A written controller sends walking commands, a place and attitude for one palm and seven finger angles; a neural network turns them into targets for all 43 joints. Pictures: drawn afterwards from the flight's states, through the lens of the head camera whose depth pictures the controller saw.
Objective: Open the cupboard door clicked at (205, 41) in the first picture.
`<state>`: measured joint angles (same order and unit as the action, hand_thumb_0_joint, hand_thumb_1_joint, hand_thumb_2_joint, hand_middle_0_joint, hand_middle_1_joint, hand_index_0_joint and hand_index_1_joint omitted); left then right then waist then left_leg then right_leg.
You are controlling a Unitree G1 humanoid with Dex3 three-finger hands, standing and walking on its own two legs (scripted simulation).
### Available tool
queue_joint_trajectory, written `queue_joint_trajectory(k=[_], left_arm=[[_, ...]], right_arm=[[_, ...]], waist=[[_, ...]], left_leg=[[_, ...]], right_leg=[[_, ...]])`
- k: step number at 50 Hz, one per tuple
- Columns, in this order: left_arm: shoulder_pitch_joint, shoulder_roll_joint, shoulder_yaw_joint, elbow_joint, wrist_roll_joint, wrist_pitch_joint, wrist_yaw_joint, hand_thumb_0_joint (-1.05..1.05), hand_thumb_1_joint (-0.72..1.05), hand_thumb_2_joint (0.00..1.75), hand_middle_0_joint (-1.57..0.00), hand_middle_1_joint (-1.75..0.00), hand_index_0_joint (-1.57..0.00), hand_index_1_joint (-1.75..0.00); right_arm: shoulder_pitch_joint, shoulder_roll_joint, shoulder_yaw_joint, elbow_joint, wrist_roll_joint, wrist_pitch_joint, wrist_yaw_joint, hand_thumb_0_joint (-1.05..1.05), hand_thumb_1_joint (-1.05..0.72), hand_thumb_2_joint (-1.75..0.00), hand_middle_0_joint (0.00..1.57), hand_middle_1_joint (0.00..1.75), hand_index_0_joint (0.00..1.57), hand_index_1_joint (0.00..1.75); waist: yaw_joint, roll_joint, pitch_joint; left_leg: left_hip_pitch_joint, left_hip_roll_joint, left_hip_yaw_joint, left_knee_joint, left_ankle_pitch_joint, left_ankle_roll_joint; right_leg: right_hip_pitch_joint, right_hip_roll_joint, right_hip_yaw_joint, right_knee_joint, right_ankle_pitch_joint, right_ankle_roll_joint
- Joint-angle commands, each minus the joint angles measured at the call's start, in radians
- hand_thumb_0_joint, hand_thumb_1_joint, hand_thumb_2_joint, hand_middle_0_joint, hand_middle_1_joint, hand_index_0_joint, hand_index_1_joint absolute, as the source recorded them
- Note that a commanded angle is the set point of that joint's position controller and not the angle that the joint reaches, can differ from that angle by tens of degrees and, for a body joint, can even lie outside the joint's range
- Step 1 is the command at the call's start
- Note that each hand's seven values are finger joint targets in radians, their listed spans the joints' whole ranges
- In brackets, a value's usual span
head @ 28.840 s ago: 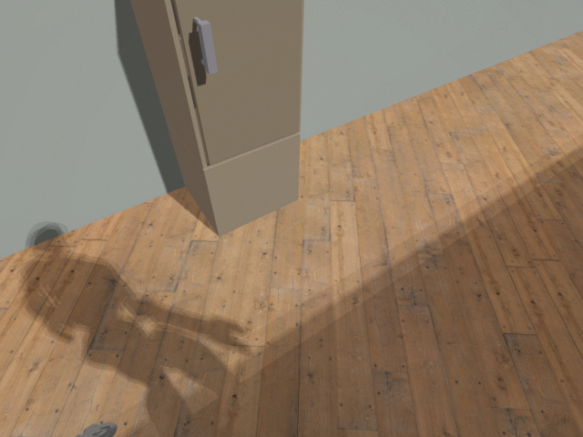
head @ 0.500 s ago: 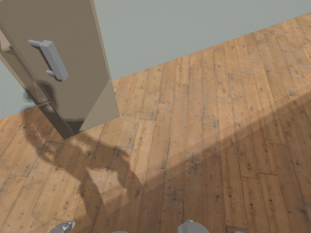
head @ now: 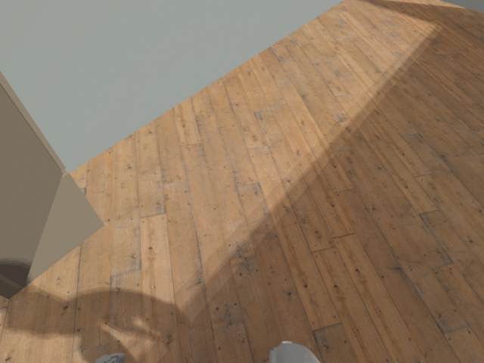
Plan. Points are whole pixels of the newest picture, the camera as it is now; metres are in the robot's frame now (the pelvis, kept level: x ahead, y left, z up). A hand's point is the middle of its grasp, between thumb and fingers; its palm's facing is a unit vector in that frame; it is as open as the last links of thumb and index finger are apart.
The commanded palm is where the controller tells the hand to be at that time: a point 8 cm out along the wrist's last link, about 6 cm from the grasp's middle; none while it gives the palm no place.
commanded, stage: walk to a spot facing it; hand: left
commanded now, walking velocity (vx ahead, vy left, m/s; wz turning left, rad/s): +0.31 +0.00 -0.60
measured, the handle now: out of the picture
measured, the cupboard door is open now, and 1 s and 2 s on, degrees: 45 45 45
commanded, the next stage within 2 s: turn to face it in 1.48 s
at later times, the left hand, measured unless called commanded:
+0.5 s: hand (195, 304) +0.25 +0.11 -0.18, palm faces -0.23 -0.96 -0.16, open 7.3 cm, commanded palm none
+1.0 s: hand (261, 204) +0.50 -0.03 -0.17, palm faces -0.34 -0.92 -0.20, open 7.4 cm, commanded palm none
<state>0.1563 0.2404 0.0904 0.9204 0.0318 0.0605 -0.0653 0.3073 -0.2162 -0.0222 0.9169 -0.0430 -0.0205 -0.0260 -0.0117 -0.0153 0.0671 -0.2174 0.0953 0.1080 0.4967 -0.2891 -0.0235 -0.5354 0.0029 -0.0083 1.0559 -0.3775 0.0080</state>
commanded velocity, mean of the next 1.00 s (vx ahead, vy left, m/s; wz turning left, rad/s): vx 0.37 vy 0.00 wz -0.24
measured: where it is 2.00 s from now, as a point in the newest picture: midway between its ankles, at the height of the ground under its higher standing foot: (317, 237)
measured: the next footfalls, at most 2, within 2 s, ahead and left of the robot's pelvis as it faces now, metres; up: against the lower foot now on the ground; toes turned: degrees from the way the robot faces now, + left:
right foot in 0.20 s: +0.13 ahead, -0.18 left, +0.00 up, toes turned -14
left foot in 0.52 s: +0.32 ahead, +0.03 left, +0.00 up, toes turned -9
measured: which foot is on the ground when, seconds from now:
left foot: down 0.00-0.20, up 0.22-0.50, down 0.52-0.86, up 0.88-1.00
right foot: up 0.00-0.18, down 0.20-0.52, up 0.54-0.84, down 0.86-1.00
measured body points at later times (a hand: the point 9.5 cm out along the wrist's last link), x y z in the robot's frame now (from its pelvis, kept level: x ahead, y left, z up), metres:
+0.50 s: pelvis +0.16 -0.06 +0.00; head +0.21 -0.06 +0.44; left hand +0.26 +0.16 -0.16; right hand +0.19 -0.33 -0.14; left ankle +0.27 +0.04 -0.73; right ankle +0.09 -0.17 -0.74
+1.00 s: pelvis +0.36 -0.17 +0.00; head +0.40 -0.19 +0.44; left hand +0.52 +0.02 -0.15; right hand +0.23 -0.38 -0.16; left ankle +0.36 -0.03 -0.67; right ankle +0.34 -0.27 -0.74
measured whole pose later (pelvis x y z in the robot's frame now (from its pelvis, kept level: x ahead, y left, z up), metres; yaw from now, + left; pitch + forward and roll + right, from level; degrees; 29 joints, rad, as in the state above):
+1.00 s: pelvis +0.36 -0.17 +0.00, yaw -20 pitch +0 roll +0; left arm 0.17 0.17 0.06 1.02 0.02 -0.06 -0.01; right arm 0.34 -0.19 -0.05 1.12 -0.03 0.00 0.00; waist -0.04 0.02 0.08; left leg -0.41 0.13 0.08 1.06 -0.41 -0.03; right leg -0.25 -0.02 -0.13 0.52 -0.27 -0.03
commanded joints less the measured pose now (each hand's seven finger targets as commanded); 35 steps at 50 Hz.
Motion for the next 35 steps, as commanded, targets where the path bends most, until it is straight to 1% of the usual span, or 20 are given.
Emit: queue_joint_trajectory(k=[1, 4, 6, 7, 8, 9, 10, 11, 13, 15, 18, 22, 24, 25, 26, 27, 29, 31, 33, 35], left_arm=[[-0.144, 0.03, -0.002, -0.126, -0.004, -0.044, -0.022, 0.0, 0.9, 0.9, -0.2, -0.3, -0.2, -0.3], [-0.189, 0.025, -0.011, -0.128, -0.007, -0.051, -0.022, 0.0, 0.9, 0.9, -0.2, -0.3, -0.2, -0.3], [-0.17, 0.035, -0.007, -0.114, -0.007, -0.054, -0.02, 0.0, 0.9, 0.9, -0.2, -0.3, -0.2, -0.3], [-0.116, 0.048, -0.002, -0.095, -0.006, -0.058, -0.018, 0.0, 0.9, 0.9, -0.2, -0.3, -0.2, -0.3], [0.022, 0.088, 0.009, -0.051, -0.004, -0.067, -0.01, 0.0, 0.9, 0.9, -0.2, -0.3, -0.2, -0.3], [0.204, 0.198, 0.039, 0.004, 0.002, -0.082, 0.006, 0.0, 0.9, 0.9, -0.2, -0.3, -0.2, -0.3], [0.331, 0.311, 0.066, 0.039, -0.017, -0.084, 0.027, 0.0, 0.9, 0.9, -0.2, -0.3, -0.2, -0.3], [0.289, 0.307, 0.062, 0.033, -0.026, -0.081, 0.04, 0.0, 0.9, 0.9, -0.2, -0.3, -0.2, -0.3], [0.101, 0.192, 0.032, -0.017, -0.015, -0.085, 0.061, 0.0, 0.9, 0.9, -0.2, -0.3, -0.2, -0.3], [0.031, 0.146, 0.019, -0.034, -0.005, -0.097, 0.063, 0.0, 0.9, 0.9, -0.2, -0.3, -0.2, -0.3], [0.022, 0.158, 0.021, -0.011, -0.001, -0.107, 0.054, 0.0, 0.9, 0.9, -0.2, -0.3, -0.2, -0.3], [0.049, 0.149, 0.025, 0.012, -0.011, -0.107, 0.045, 0.0, 0.9, 0.9, -0.2, -0.3, -0.2, -0.3], [0.04, 0.117, 0.02, 0.014, -0.015, -0.107, 0.047, 0.0, 0.9, 0.9, -0.2, -0.3, -0.2, -0.3], [0.038, 0.068, 0.011, 0.002, -0.016, -0.105, 0.043, 0.0, 0.9, 0.9, -0.2, -0.3, -0.2, -0.3], [0.064, 0.007, -0.006, -0.016, -0.024, -0.106, 0.035, 0.0, 0.9, 0.9, -0.2, -0.3, -0.2, -0.3], [0.001, 0.031, -0.006, -0.046, -0.014, -0.119, 0.033, 0.0, 0.9, 0.9, -0.2, -0.3, -0.2, -0.3], [-0.067, 0.033, -0.004, -0.031, -0.004, -0.122, 0.031, 0.0, 0.9, 0.9, -0.2, -0.3, -0.2, -0.3], [-0.033, 0.009, -0.009, -0.009, -0.003, -0.108, 0.017, 0.0, 0.9, 0.9, -0.2, -0.3, -0.2, -0.3], [-0.028, -0.018, -0.021, 0.003, -0.005, -0.095, 0.011, 0.0, 0.9, 0.9, -0.2, -0.3, -0.2, -0.3], [-0.048, -0.032, -0.028, 0.002, -0.006, -0.088, 0.008, 0.0, 0.9, 0.9, -0.2, -0.3, -0.2, -0.3]], right_arm=[[0.08, -0.183, -0.05, -0.025, 0.0, -0.037, -0.007, 0.0, -0.9, -0.9, 0.2, 0.3, 0.2, 0.3], [0.12, -0.194, -0.055, -0.005, -0.002, -0.033, 0.002, 0.0, -0.9, -0.9, 0.2, 0.3, 0.2, 0.3], [0.112, -0.203, -0.058, -0.002, -0.004, -0.028, 0.005, 0.0, -0.9, -0.9, 0.2, 0.3, 0.2, 0.3], [0.097, -0.206, -0.056, -0.003, -0.002, -0.025, 0.007, 0.0, -0.9, -0.9, 0.2, 0.3, 0.2, 0.3], [0.067, -0.197, -0.054, -0.009, 0.004, -0.023, 0.014, 0.0, -0.9, -0.9, 0.2, 0.3, 0.2, 0.3], [0.025, -0.14, -0.039, -0.041, 0.026, -0.027, 0.025, 0.0, -0.9, -0.9, 0.2, 0.3, 0.2, 0.3], [-0.082, -0.091, -0.027, -0.112, 0.037, -0.03, 0.026, 0.0, -0.9, -0.9, 0.2, 0.3, 0.2, 0.3], [-0.133, -0.129, -0.037, -0.118, 0.031, -0.029, 0.023, 0.0, -0.9, -0.9, 0.2, 0.3, 0.2, 0.3], [-0.11, -0.133, -0.051, -0.071, 0.02, -0.023, 0.022, 0.0, -0.9, -0.9, 0.2, 0.3, 0.2, 0.3], [-0.068, -0.092, -0.045, -0.034, 0.016, -0.007, 0.027, 0.0, -0.9, -0.9, 0.2, 0.3, 0.2, 0.3], [-0.047, -0.055, -0.044, -0.024, 0.018, -0.006, 0.042, 0.0, -0.9, -0.9, 0.2, 0.3, 0.2, 0.3], [-0.076, -0.06, -0.046, -0.032, 0.017, -0.023, 0.044, 0.0, -0.9, -0.9, 0.2, 0.3, 0.2, 0.3], [0.018, -0.095, -0.055, 0.002, 0.017, -0.04, 0.033, 0.0, -0.9, -0.9, 0.2, 0.3, 0.2, 0.3], [0.135, -0.166, -0.072, 0.037, 0.008, -0.048, 0.021, 0.0, -0.9, -0.9, 0.2, 0.3, 0.2, 0.3], [0.257, -0.269, -0.091, 0.061, -0.016, -0.05, 0.011, 0.0, -0.9, -0.9, 0.2, 0.3, 0.2, 0.3], [0.272, -0.256, -0.085, 0.058, -0.012, -0.04, 0.005, 0.0, -0.9, -0.9, 0.2, 0.3, 0.2, 0.3], [0.178, -0.169, -0.065, 0.036, -0.008, -0.048, 0.005, 0.0, -0.9, -0.9, 0.2, 0.3, 0.2, 0.3], [0.104, -0.121, -0.048, 0.034, -0.002, -0.063, 0.002, 0.0, -0.9, -0.9, 0.2, 0.3, 0.2, 0.3], [0.101, -0.115, -0.046, 0.054, 0.001, -0.068, 0.003, 0.0, -0.9, -0.9, 0.2, 0.3, 0.2, 0.3], [0.104, -0.114, -0.05, 0.07, 0.001, -0.06, 0.011, 0.0, -0.9, -0.9, 0.2, 0.3, 0.2, 0.3]], waist=[[-0.031, 0.176, -0.012], [-0.055, 0.187, -0.025], [-0.039, 0.199, -0.027], [-0.01, 0.178, -0.049], [0.063, 0.1, -0.105], [0.151, -0.125, -0.19], [0.198, -0.337, -0.195], [0.175, -0.201, -0.119], [0.064, -0.179, -0.092], [0.009, -0.143, -0.065], [-0.014, -0.115, -0.057], [-0.009, -0.101, -0.015], [-0.059, -0.011, -0.043], [-0.111, 0.149, -0.092], [-0.14, 0.387, -0.152], [-0.144, 0.259, -0.122], [-0.099, 0.194, -0.021], [-0.038, 0.161, -0.006], [-0.022, 0.162, -0.034], [-0.025, 0.163, -0.031]], left_leg=[[0.108, 0.225, -0.097, -0.288, -0.014, 0.108], [0.093, 0.248, -0.021, -0.253, 0.078, 0.104], [0.067, 0.262, 0.011, -0.203, 0.089, 0.092], [0.037, 0.248, 0.043, -0.121, 0.105, 0.073], [-0.056, 0.193, 0.1, 0.078, 0.17, 0.039], [-0.336, 0.102, 0.189, 0.401, 0.071, -0.009], [-0.568, -0.01, 0.09, 0.689, -0.366, -0.033], [-0.64, 0.042, -0.07, 0.775, -0.311, -0.029], [-0.519, 0.097, -0.112, 0.712, -0.164, -0.036], [-0.367, 0.077, -0.071, 0.577, -0.1, -0.044], [-0.249, 0.036, -0.034, 0.36, -0.03, -0.038], [-0.122, -0.023, 0.007, 0.139, 0.056, -0.029], [0.087, -0.02, -0.004, -0.003, 0.071, -0.015], [0.248, 0.098, -0.19, -0.09, -0.079, 0.039], [0.383, 0.364, -0.543, -0.239, -0.225, 0.154], [0.342, 0.43, -0.666, -0.288, -0.253, 0.23], [0.17, 0.372, -0.528, -0.295, -0.135, 0.207], [0.123, 0.295, -0.314, -0.305, 0.035, 0.157], [0.131, 0.235, -0.135, -0.284, 0.196, 0.125], [0.061, 0.205, -0.044, -0.299, 0.151, 0.117]], right_leg=[[-0.111, -0.073, -0.05, -0.111, 0.066, 0.018], [0.022, -0.049, -0.109, -0.291, 0.046, 0.007], [0.135, -0.031, -0.135, -0.375, 0.027, -0.006], [0.248, -0.011, -0.151, -0.447, 0.05, -0.017], [0.467, 0.021, -0.148, -0.536, 0.081, -0.048], [0.781, -0.185, 0.141, -0.643, -0.094, -0.138], [0.813, -0.433, 0.587, -0.798, 0.01, -0.247], [0.712, -0.439, 0.59, -0.825, -0.048, -0.294], [0.505, -0.338, 0.403, -0.816, -0.046, -0.235], [0.349, -0.27, 0.244, -0.814, 0.132, -0.204], [0.291, -0.228, 0.188, -0.815, 0.101, -0.193], [0.273, -0.193, 0.193, -0.801, 0.0, -0.174], [0.2, -0.144, 0.152, -0.668, 0.041, -0.141], [0.078, -0.061, 0.095, -0.436, 0.041, -0.1], [-0.118, 0.052, -0.061, -0.09, -0.162, -0.044], [-0.199, 0.008, 0.028, 0.095, -0.184, -0.054], [-0.242, -0.074, 0.051, 0.245, -0.036, -0.044], [-0.19, -0.106, 0.038, 0.165, 0.052, -0.025], [-0.101, -0.109, -0.007, -0.033, 0.074, -0.016], [0.027, -0.094, -0.065, -0.236, 0.099, -0.016]])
